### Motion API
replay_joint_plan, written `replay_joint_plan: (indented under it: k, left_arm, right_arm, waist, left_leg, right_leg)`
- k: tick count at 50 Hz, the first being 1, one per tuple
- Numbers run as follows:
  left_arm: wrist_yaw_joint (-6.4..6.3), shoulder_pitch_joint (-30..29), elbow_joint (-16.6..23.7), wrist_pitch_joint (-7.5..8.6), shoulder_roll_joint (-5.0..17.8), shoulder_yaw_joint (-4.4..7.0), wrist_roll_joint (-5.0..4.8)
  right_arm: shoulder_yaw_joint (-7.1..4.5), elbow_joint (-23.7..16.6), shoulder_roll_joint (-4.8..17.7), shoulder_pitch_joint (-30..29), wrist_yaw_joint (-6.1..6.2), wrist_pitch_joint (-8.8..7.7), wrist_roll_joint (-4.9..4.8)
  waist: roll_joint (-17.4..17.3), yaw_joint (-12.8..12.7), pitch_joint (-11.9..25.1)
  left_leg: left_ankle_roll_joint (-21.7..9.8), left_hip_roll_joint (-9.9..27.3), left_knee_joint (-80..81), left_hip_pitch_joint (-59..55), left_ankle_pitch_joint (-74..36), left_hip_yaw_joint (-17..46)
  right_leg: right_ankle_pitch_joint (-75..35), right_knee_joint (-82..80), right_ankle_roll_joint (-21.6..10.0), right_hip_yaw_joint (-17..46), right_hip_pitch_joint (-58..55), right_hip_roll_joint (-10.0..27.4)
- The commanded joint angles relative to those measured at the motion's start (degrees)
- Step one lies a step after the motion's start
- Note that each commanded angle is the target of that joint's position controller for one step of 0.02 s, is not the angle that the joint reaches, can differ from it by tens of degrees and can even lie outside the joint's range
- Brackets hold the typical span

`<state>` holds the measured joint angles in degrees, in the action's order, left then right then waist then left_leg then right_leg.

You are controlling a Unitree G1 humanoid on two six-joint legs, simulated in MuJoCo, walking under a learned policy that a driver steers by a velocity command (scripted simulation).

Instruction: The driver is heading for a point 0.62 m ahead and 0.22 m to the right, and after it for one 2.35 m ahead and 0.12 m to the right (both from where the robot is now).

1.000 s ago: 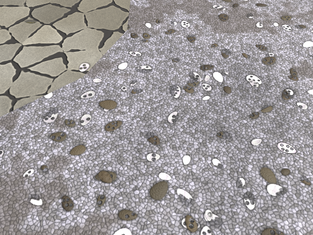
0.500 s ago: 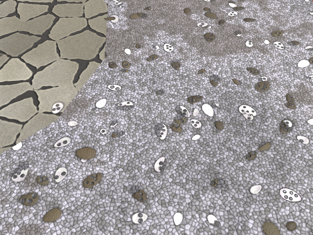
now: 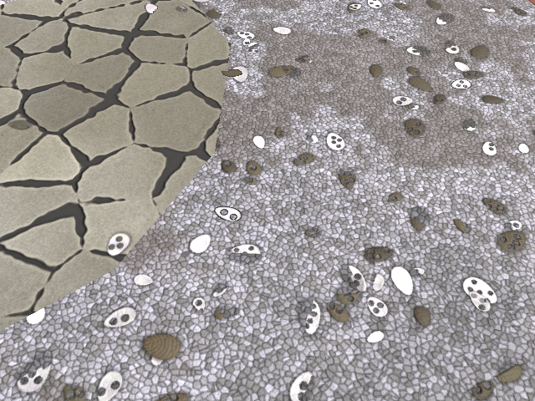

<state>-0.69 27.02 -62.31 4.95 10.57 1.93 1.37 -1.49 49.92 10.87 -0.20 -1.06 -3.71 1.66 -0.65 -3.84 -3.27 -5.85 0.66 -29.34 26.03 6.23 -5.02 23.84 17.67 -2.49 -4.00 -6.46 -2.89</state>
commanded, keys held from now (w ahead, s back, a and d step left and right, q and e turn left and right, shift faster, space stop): w+e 0.84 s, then q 0.16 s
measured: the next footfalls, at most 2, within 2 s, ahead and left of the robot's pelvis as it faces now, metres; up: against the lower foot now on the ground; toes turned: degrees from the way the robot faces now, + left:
right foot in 0.56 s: +0.42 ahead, -0.11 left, +0.00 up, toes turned -21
left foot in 1.06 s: +0.74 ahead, -0.11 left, +0.00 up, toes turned -25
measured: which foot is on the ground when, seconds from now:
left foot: down 0.00-0.54, up 0.56-1.00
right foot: down 0.00-0.00, up 0.02-0.54, down 0.56-1.00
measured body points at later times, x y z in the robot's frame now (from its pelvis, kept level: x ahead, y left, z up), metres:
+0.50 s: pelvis +0.26 +0.00 +0.00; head +0.29 -0.01 +0.45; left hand +0.48 +0.17 -0.12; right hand +0.15 -0.22 -0.14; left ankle +0.13 +0.09 -0.72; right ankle +0.38 -0.11 -0.70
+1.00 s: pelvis +0.51 -0.09 +0.01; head +0.54 -0.12 +0.46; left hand +0.61 +0.16 -0.12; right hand +0.58 -0.38 -0.10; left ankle +0.72 -0.05 -0.69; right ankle +0.38 -0.09 -0.72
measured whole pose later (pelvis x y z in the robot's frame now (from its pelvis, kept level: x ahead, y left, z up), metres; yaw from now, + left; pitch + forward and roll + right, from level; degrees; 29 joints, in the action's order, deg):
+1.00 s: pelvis +0.51 -0.09 +0.01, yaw -28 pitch +1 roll -1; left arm -0.8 22.3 -53.7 3.3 14.0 3.1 0.7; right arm -1.6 44.9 13.4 3.2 -1.0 -2.1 1.7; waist -2.8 -4.0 -3.4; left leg -0.3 3.3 -36.1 34.4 0.6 -2.0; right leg 17.6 15.3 -7.0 5.1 -1.9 -8.4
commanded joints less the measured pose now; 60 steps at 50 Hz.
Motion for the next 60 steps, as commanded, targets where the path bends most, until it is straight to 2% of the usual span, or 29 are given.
replay_joint_plan:
  k: [1, 2, 3, 4, 5, 7, 12, 17, 21, 25, 27, 28, 29, 30, 31, 33, 36, 39, 42, 45, 48, 50, 52, 53, 54, 55, 56, 58, 60]
  left_arm:
    - [0.26, 0.58, 4.45, 0.33, 4.99, 0.32, -1.73]
    - [0.27, 6.42, 4.03, -0.04, 2.67, 0.28, -2.77]
    - [-0.05, 0.61, 4.02, -0.68, 7.99, 1.8, -1.29]
    - [0.35, -3.23, 5.28, -0.48, 7.02, 1.84, -1.1]
    - [0.55, -4.47, 5.32, -0.63, 5.54, 1.75, -1.0]
    - [1.33, -3.37, 4.98, -2.18, 3.89, 1.83, 0.31]
    - [2.49, -10.41, 8.24, -4.14, 2.82, 2.07, 0.31]
    - [3.32, -20.95, 12.52, -3.88, 2.15, 1.23, 0.04]
    - [3.62, -27.15, 15.58, -3.74, 2.2, 0.63, 0.38]
    - [3.27, -22.19, 15.11, -3.85, 4.42, 1.64, 0.67]
    - [2.74, -11.92, 12.32, -3.33, 6.94, 3.12, 0.84]
    - [2.06, -3.99, 10.25, -2.95, 10.38, 4.63, 1.58]
    - [1.39, -4.75, 10.93, -3.08, 16.93, 6.21, 1.75]
    - [1.42, -3.19, 11.44, -3.94, 17.9, 6.39, -0.04]
    - [0.88, -6.62, 11.25, -4.15, 16.02, 5.82, -0.43]
    - [0.53, -11.87, 11.87, -3.42, 10.87, 4.5, -0.81]
    - [0.36, -11.94, 12.01, -1.5, 9.87, 3.69, -1.64]
    - [0.57, -8.35, 11.69, -0.94, 12.15, 4.14, -1.57]
    - [0.71, -4.24, 11.59, -1.25, 12.14, 4.08, -1.45]
    - [0.25, -1.9, 10.74, -1.32, 10.79, 3.31, -1.34]
    - [-0.31, -0.11, 9.56, -1.29, 9.4, 2.31, -0.67]
    - [-0.7, -1.56, 9.5, -1.11, 10.02, 2.06, -0.03]
    - [-1.27, -4.71, 9.75, -0.77, 11.55, 2.32, 0.18]
    - [-1.23, -6.82, 10.1, -0.65, 12.3, 2.47, -0.36]
    - [-1.34, -6.82, 12.26, -0.24, 11.05, 2.01, -0.99]
    - [-1.15, 4.75, 11.2, -0.95, 5.92, 1.42, -2.87]
    - [-1.18, 2.79, 10.08, -1.84, 10.17, 1.73, -0.31]
    - [-0.74, -6.5, 12.29, -2.56, 10.31, 1.89, 0.93]
    - [-0.25, -7.91, 13.54, -4.28, 9.25, 1.7, 1.0]
  right_arm:
    - [-4.49, 4.43, 13.96, 27.83, 1.84, -1.72, 2.25]
    - [-5.24, 4.47, 16.7, 27.99, 1.26, -1.05, 1.6]
    - [-4.46, 3.55, 12.67, 22.23, 1.0, -0.49, -0.03]
    - [-3.38, 2.54, 8.95, 16.42, 0.86, -0.71, -0.39]
    - [-2.73, 2.33, 6.45, 13.77, 0.74, -1.13, -0.23]
    - [-1.97, 3.48, 4.12, 14.1, 1.32, -1.9, -0.59]
    - [-2.3, 5.32, 5.78, 19.85, 1.84, -3.41, -0.88]
    - [-1.9, 6.21, 5.5, 23.09, 2.28, -3.31, -0.74]
    - [-2.13, 7.61, 6.91, 27.11, 3.05, -2.67, -0.63]
    - [-2.86, 7.46, 9.51, 26.06, 3.84, -1.39, -0.22]
    - [-3.38, 6.47, 11.03, 24.96, 3.46, -0.36, -0.19]
    - [-3.44, 5.07, 11.09, 23.33, 2.98, -0.26, -0.53]
    - [-2.18, 1.22, 3.92, 25.31, 1.77, -0.56, -1.07]
    - [-2.94, -1.83, 8.18, 18.27, 1.28, -1.35, -1.0]
    - [-2.69, -3.41, 7.96, 13.94, 0.96, -2.25, -1.21]
    - [-2.75, -2.34, 8.1, 15.51, 1.26, -2.56, -0.89]
    - [-2.56, -2.69, 6.71, 17.35, 0.81, 0.65, 1.22]
    - [-2.27, -5.22, 6.28, 11.89, 0.38, 1.87, 1.13]
    - [-2.12, -8.1, 6.95, 4.43, 0.23, 2.11, 0.84]
    - [-1.27, -8.66, 5.8, 2.26, -0.02, 1.67, 0.42]
    - [-0.4, -8.76, 4.96, 0.28, 0.0, 0.92, -0.19]
    - [-0.67, -7.57, 6.57, 3.21, 0.27, 0.4, -0.19]
    - [-1.59, -3.74, 9.19, 13.87, 0.88, -0.56, -0.09]
    - [-1.78, -1.41, 9.48, 20.54, 1.17, -1.47, 0.08]
    - [-2.51, -0.27, 13.28, 26.42, 1.55, -1.89, 0.63]
    - [-3.38, -0.98, 17.03, 23.54, 0.96, -1.14, -0.16]
    - [-3.26, -2.3, 14.26, 20.81, 0.25, -0.15, -2.58]
    - [-2.3, -4.28, 9.76, 12.65, 0.37, 1.13, -2.22]
    - [-2.16, -3.43, 9.23, 13.29, 0.95, 1.94, -1.97]
  waist:
    - [-4.98, 12.47, 16.25]
    - [-13.28, 9.7, 21.71]
    - [-2.98, 8.36, 14.02]
    - [-1.84, 6.55, 6.3]
    - [-1.25, 5.11, 3.01]
    - [-3.46, 2.82, 0.98]
    - [-2.93, 2.42, -0.57]
    - [-2.84, 4.17, -2.77]
    - [-2.9, 5.87, -3.33]
    - [-5.65, 2.39, 0.71]
    - [-5.22, -1.83, 6.57]
    - [-1.11, -6.17, 10.6]
    - [12.12, -1.61, 14.38]
    - [6.57, -3.65, 16.45]
    - [3.06, -2.09, 7.91]
    - [-2.81, 2.97, 1.81]
    - [-1.11, 5.83, 3.05]
    - [0.97, 4.6, 2.0]
    - [2.79, 1.72, 1.02]
    - [3.6, 0.58, 1.33]
    - [5.18, -1.03, 2.1]
    - [6.45, 0.57, 2.83]
    - [6.73, 5.78, 5.63]
    - [4.58, 9.64, 7.66]
    - [-1.6, 10.71, 13.78]
    - [-14.32, 3.73, 21.72]
    - [-4.88, 4.15, 22.41]
    - [0.37, 3.28, 9.08]
    - [-1.56, 2.04, 5.81]
  left_leg:
    - [-6.71, 14.69, 4.92, -38.63, 6.89, 18.97]
    - [-12.28, 26.17, 12.09, -46.13, 7.88, 41.15]
    - [-9.46, 22.51, 13.76, -38.33, 14.19, 36.04]
    - [-7.41, 20.4, 16.46, -28.91, 13.22, 27.63]
    - [-5.2, 17.85, 18.79, -23.16, 9.49, 21.59]
    - [-2.45, 14.52, 20.64, -17.29, 2.84, 12.9]
    - [-1.45, 13.18, 21.87, -18.94, -8.43, 3.16]
    - [-0.28, 11.41, 21.42, -21.39, -16.68, -3.96]
    - [-0.25, 13.5, 19.21, -28.29, -25.04, -7.16]
    - [-0.01, 15.03, 6.15, -33.87, -52.08, -10.45]
    - [-0.18, 15.28, -11.78, -31.09, -50.14, -10.6]
    - [1.56, 13.75, -27.8, -21.06, -35.95, -11.07]
    - [4.78, 3.19, -49.11, 4.73, 18.71, -9.49]
    - [5.33, -2.27, -56.79, 14.78, 23.89, 4.01]
    - [4.66, 2.26, -53.83, 19.78, 17.45, 6.97]
    - [5.0, 5.56, -43.56, 13.11, 11.81, 6.81]
    - [7.53, 6.23, -36.88, 6.56, 11.65, 6.38]
    - [9.08, 6.09, -30.2, 9.45, 6.47, 4.84]
    - [9.5, 5.38, -22.58, 13.61, 0.42, 4.63]
    - [8.09, 3.46, -14.24, 11.27, -4.54, 2.39]
    - [5.61, 0.64, -6.91, 5.4, -8.19, -0.02]
    - [3.33, -1.13, -3.77, 0.98, -5.37, 0.18]
    - [0.85, -2.99, 0.9, -7.48, -4.02, 1.35]
    - [-0.2, -1.68, 7.5, -15.48, -13.49, 2.6]
    - [-3.09, 9.06, 2.43, -28.53, -40.51, 13.67]
    - [-16.23, 24.23, -0.77, -41.78, -68.7, 32.76]
    - [-16.52, 21.51, 4.06, -37.08, -58.65, 34.92]
    - [-13.14, 15.16, 9.3, -23.21, -36.55, 26.1]
    - [-10.14, 10.74, 12.51, -14.95, -28.21, 21.75]
  right_leg:
    - [-31.16, 38.25, -3.71, 0.73, 23.2, 7.5]
    - [8.14, 53.96, -2.79, 2.08, 37.78, -1.27]
    - [2.88, 56.4, -3.7, 7.61, 41.23, 3.07]
    - [-2.85, 54.1, -3.7, 7.56, 41.16, 5.17]
    - [-6.12, 51.46, -3.58, 7.27, 39.2, 6.95]
    - [-8.43, 48.89, -2.57, 6.78, 35.45, 8.3]
    - [-15.97, 46.04, -1.22, 4.88, 42.81, 9.22]
    - [-24.09, 30.92, -0.7, 0.99, 44.29, 8.05]
    - [-22.81, 21.54, -2.67, -3.56, 42.66, 6.19]
    - [-12.39, 19.24, -7.31, -6.82, 33.96, 0.55]
    - [-9.06, 14.6, -10.34, -5.99, 21.69, -2.68]
    - [-8.15, 9.03, -13.06, 1.48, 8.96, 1.1]
    - [-10.04, 7.16, -21.33, 29.91, -8.68, 19.11]
    - [-8.32, -1.33, -24.71, 46.83, -10.23, 22.5]
    - [-10.38, -2.95, -22.29, 37.38, -4.59, 21.77]
    - [-23.47, -4.37, -17.02, 26.72, 8.01, 16.43]
    - [-35.11, -4.7, -15.34, 19.59, 13.93, 11.45]
    - [-36.08, -5.58, -13.94, 18.07, 15.09, 9.25]
    - [-35.52, -5.48, -11.85, 19.31, 12.08, 8.45]
    - [-53.6, -2.06, -8.0, 14.01, 8.41, 7.31]
    - [-59.1, -0.61, -5.14, 11.16, 6.29, 7.11]
    - [-63.93, 2.69, -4.3, 11.17, 4.07, 8.57]
    - [-69.69, 12.08, -3.28, 10.81, 2.02, 9.53]
    - [-63.59, 21.32, -2.66, 8.79, 4.15, 7.64]
    - [-39.54, 36.89, -1.58, 6.29, 13.75, 3.39]
    - [11.17, 55.89, 1.48, 4.15, 29.26, -5.73]
    - [7.32, 58.3, 1.03, 8.28, 31.07, -2.9]
    - [2.02, 56.56, 1.69, 8.12, 35.37, 0.65]
    - [-0.13, 51.2, 2.75, 7.59, 32.7, 2.42]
